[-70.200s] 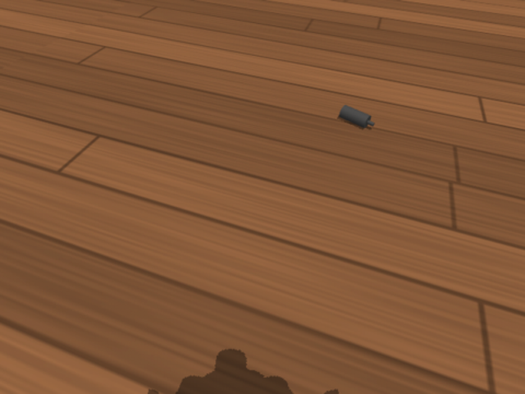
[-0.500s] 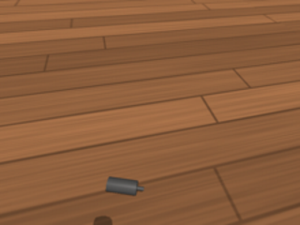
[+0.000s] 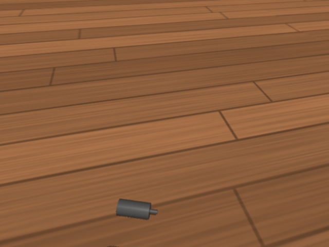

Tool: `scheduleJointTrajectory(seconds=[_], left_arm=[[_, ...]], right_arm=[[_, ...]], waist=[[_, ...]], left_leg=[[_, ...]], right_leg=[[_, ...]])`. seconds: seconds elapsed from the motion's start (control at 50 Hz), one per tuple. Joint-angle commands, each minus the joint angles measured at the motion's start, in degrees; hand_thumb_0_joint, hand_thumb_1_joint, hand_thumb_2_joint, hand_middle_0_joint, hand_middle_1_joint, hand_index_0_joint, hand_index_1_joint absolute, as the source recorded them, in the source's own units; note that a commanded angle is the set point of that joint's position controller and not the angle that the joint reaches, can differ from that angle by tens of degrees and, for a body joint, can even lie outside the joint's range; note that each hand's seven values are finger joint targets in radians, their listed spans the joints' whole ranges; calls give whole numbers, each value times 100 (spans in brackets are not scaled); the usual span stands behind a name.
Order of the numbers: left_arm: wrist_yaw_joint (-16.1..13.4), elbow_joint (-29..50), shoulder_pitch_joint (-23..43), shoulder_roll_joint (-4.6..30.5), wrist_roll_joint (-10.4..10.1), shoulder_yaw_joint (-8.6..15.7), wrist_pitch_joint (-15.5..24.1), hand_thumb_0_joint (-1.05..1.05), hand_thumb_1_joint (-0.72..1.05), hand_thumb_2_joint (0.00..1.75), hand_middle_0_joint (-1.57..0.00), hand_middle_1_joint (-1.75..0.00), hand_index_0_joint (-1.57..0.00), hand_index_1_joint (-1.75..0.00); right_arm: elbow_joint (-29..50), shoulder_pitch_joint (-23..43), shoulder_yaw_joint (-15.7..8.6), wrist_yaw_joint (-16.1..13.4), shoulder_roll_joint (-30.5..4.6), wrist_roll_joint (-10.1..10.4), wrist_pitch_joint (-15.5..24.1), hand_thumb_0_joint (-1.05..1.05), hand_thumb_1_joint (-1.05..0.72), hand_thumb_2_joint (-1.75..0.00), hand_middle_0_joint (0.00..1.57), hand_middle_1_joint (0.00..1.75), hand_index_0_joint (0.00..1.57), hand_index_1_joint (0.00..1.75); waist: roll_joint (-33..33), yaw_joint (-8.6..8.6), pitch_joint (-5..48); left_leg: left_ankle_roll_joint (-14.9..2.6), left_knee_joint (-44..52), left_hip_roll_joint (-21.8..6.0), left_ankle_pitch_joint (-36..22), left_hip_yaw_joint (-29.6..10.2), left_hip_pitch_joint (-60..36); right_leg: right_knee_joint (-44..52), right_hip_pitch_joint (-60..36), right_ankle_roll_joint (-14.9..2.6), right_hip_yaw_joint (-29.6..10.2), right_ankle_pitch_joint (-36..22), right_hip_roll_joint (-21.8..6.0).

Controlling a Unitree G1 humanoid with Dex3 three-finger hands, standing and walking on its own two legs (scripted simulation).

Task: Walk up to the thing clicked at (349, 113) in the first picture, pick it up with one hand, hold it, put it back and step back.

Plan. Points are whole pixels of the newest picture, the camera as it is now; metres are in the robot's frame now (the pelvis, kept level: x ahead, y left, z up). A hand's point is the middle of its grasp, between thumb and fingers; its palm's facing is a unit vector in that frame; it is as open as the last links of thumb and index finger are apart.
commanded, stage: stand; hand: left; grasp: from above
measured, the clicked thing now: (137, 209) +0.48 +0.14 -0.73
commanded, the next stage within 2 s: step back in 1.52 s
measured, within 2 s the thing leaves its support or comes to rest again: neither
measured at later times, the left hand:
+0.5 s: hand out of the picture +0.07 +0.23 -0.16, palm faces +0.01 -0.94 -0.34, open 7.4 cm
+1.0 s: hand out of the picture +0.08 +0.23 -0.16, palm faces +0.01 -0.94 -0.34, open 7.4 cm
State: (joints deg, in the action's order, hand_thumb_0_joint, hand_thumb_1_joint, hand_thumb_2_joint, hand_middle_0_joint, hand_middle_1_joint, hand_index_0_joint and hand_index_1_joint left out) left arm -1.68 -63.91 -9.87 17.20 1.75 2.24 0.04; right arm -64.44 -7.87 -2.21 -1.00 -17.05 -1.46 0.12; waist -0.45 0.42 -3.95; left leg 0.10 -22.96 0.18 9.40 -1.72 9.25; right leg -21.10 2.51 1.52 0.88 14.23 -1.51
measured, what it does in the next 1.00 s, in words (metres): stands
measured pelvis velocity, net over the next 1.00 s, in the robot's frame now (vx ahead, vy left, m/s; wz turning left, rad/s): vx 0.01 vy -0.01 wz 0.00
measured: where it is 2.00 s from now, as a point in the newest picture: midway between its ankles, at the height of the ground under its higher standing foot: outside the picture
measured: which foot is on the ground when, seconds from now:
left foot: down 0.00-1.00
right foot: down 0.00-1.00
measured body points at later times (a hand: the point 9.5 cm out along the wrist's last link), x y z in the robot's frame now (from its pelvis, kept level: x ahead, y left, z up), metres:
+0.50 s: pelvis +0.01 -0.01 +0.00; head +0.01 -0.01 +0.45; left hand +0.07 +0.28 -0.14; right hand +0.07 -0.30 -0.14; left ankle +0.04 +0.12 -0.74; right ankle -0.03 -0.14 -0.74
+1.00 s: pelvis +0.01 -0.01 +0.00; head +0.02 -0.01 +0.45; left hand +0.08 +0.28 -0.13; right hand +0.09 -0.31 -0.13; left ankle +0.04 +0.12 -0.74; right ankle -0.03 -0.14 -0.74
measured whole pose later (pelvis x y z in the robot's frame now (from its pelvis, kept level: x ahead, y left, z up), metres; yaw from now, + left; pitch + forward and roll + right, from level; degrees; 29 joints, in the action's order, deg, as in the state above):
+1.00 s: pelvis +0.01 -0.01 +0.00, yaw +0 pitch -3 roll +0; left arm -0.7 -65.2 -6.8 18.4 1.1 1.9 0.4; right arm -65.7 -5.8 -0.7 -0.7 -18.7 -1.1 0.6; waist -0.2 -0.4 -3.3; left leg 1.2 -19.9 -0.7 8.8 -2.0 8.3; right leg -18.3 1.7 0.5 1.1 13.7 -0.7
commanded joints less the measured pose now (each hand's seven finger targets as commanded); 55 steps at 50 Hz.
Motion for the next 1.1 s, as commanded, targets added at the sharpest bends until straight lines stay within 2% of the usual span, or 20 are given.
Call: scheduleJointTrajectory(seconds=[0.0, 0.06, 0.16, 0.24, 0.3, 0.38, 0.42, 0.52, 0.6, 0.62, 0.64, 0.72, 0.76, 0.82, 0.86, 0.92, 0.98, 1.08], left_arm=[[-46, 270, 219, 1121, -29, 202, 93, 0, 90, 90, -20, -30, -20, -30], [-25, 235, 186, 1086, -22, 174, 88, 0, 90, 90, -20, -30, -20, -30], [-24, 221, 289, 1170, -41, 182, 119, 0, 90, 90, -20, -30, -20, -30], [-15, 187, 329, 1191, -57, 185, 113, 0, 90, 90, -20, -30, -20, -30], [-4, 173, 280, 1168, -67, 177, 140, 0, 90, 90, -20, -30, -20, -30], [-1, 165, 337, 1210, -79, 199, 121, 0, 90, 90, -20, -30, -20, -30], [10, 164, 342, 1197, -75, 185, 127, 0, 90, 90, -20, -30, -20, -30], [8, 178, 402, 1234, -85, 194, 130, 0, 90, 90, -20, -30, -20, -30], [7, 185, 391, 1236, -88, 190, 137, 0, 90, 90, -20, -30, -20, -30], [9, 160, 429, 1237, -104, 183, 133, 0, 90, 90, -20, -30, -20, -30], [15, 149, 400, 1220, -97, 181, 123, 0, 90, 90, -20, -30, -20, -30], [8, 180, 427, 1276, -91, 187, 153, 0, 90, 90, -20, -30, -20, -30], [5, 192, 460, 1287, -94, 193, 152, 0, 90, 90, -20, -30, -20, -30], [14, 194, 449, 1261, -101, 188, 147, 0, 90, 90, -20, -30, -20, -30], [22, 191, 472, 1288, -101, 189, 149, 0, 90, 90, -20, -30, -20, -30], [37, 188, 513, 1269, -90, 173, 134, 0, 90, 90, -20, -30, -20, -30], [51, 193, 481, 1274, -79, 173, 132, 0, 90, 90, -20, -30, -20, -30], [54, 217, 488, 1294, -94, 153, 165, 0, 90, 90, -20, -30, -20, -30]], right_arm=[[297, 191, -146, -52, -1048, 31, 129, 0, -90, -90, 20, 30, 20, 30], [281, 317, -141, -43, -1124, 36, 129, 0, -90, -90, 20, 30, 20, 30], [239, 254, -123, -41, -1103, 39, 127, 0, -90, -90, 20, 30, 20, 30], [193, 225, -113, -33, -1139, 35, 121, 0, -90, -90, 20, 30, 20, 30], [195, 268, -100, -29, -1159, 53, 147, 0, -90, -90, 20, 30, 20, 30], [178, 269, -71, -33, -1162, 48, 148, 0, -90, -90, 20, 30, 20, 30], [177, 283, -69, -36, -1162, 57, 166, 0, -90, -90, 20, 30, 20, 30], [169, 304, -66, -48, -1208, 52, 158, 0, -90, -90, 20, 30, 20, 30], [153, 310, -63, -49, -1238, 56, 168, 0, -90, -90, 20, 30, 20, 30], [131, 271, -45, -45, -1197, 65, 160, 0, -90, -90, 20, 30, 20, 30], [130, 305, -54, -48, -1238, 65, 156, 0, -90, -90, 20, 30, 20, 30], [167, 357, -46, -33, -1223, 65, 160, 0, -90, -90, 20, 30, 20, 30], [167, 357, -49, -36, -1255, 63, 161, 0, -90, -90, 20, 30, 20, 30], [167, 375, -36, -38, -1282, 66, 164, 0, -90, -90, 20, 30, 20, 30], [159, 311, -27, -32, -1267, 76, 168, 0, -90, -90, 20, 30, 20, 30], [157, 386, -30, -26, -1289, 81, 159, 0, -90, -90, 20, 30, 20, 30], [180, 425, -56, -22, -1330, 70, 155, 0, -90, -90, 20, 30, 20, 30], [158, 386, -35, -2, -1306, 82, 179, 0, -90, -90, 20, 30, 20, 30]], waist=[[-44, -6, 189], [-81, 49, 101], [53, -5, 244], [-13, -35, 160], [-8, 2, 335], [-91, 6, 292], [36, -14, 325], [30, -12, 403], [35, -6, 539], [12, -39, 415], [-7, -23, 417], [111, -22, 514], [66, -37, 522], [-45, -18, 494], [-1, -62, 453], [-58, -60, 306], [-1, -53, 311], [-7, -55, 389]], left_leg=[[-140, 584, -565, -154, -616, -168], [-132, 646, -575, 20, -644, -115], [-151, 511, -579, -396, -554, -262], [-132, 561, -573, -179, -550, -136], [-155, 468, -622, -703, -543, -356], [-150, 557, -614, -597, -553, -237], [-132, 508, -649, -871, -533, -413], [-135, 476, -657, -1013, -504, -408], [-145, 419, -676, -1290, -483, -468], [-120, 480, -656, -1225, -480, -356], [-115, 520, -646, -906, -495, -364], [-139, 418, -669, -1379, -471, -465], [-146, 420, -672, -1374, -459, -471], [-139, 459, -682, -1337, -472, -442], [-124, 493, -695, -1283, -475, -436], [-95, 601, -674, -864, -516, -278], [-117, 606, -662, -639, -511, -339], [-102, 561, -701, -1117, -527, -375]], right_leg=[[479, 423, -190, -381, -331, -463], [506, 468, -201, -365, -216, -453], [601, 410, -213, -452, -425, -533], [618, 403, -217, -449, -319, -521], [581, 324, -217, -455, -678, -550], [552, 275, -221, -430, -643, -528], [559, 377, -224, -434, -729, -536], [574, 286, -208, -431, -862, -546], [539, 167, -202, -420, -1191, -575], [558, 183, -204, -421, -1072, -562], [609, 223, -210, -412, -794, -543], [578, 162, -187, -404, -1307, -582], [573, 136, -191, -407, -1333, -590], [573, 158, -187, -386, -1223, -576], [592, 186, -196, -415, -1123, -578], [646, 257, -213, -394, -698, -549], [690, 366, -230, -412, -536, -540], [652, 274, -227, -414, -879, -569]])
